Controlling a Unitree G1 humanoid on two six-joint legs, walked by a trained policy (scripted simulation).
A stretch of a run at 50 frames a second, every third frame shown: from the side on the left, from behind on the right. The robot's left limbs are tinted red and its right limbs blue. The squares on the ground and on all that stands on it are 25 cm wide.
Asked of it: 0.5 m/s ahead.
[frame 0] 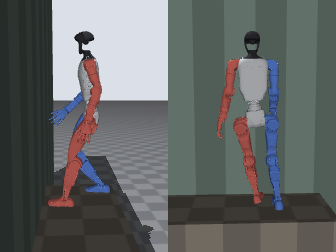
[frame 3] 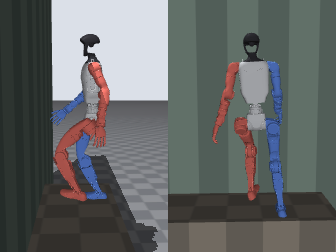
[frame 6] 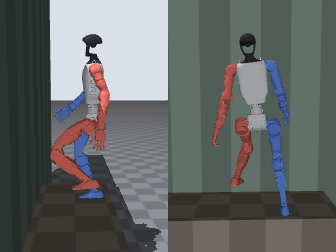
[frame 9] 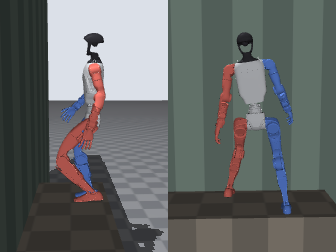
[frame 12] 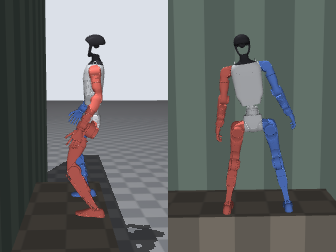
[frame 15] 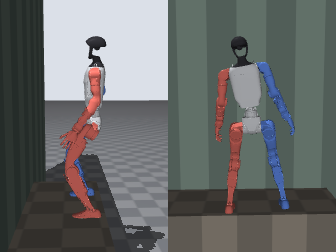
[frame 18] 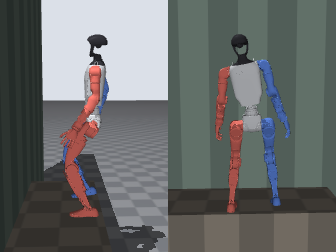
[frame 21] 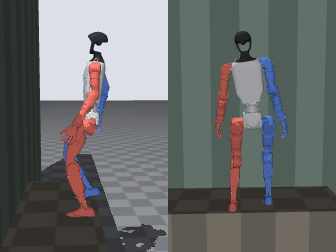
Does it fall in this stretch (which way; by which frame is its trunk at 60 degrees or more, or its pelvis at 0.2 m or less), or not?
no
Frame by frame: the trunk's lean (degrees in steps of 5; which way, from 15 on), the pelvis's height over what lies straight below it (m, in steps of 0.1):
0: 5, 0.8
3: 5, 0.7
6: 5, 0.7
9: 10, 0.7
12: 10, 0.7
15: 10, 0.7
18: 10, 0.7
21: 10, 0.8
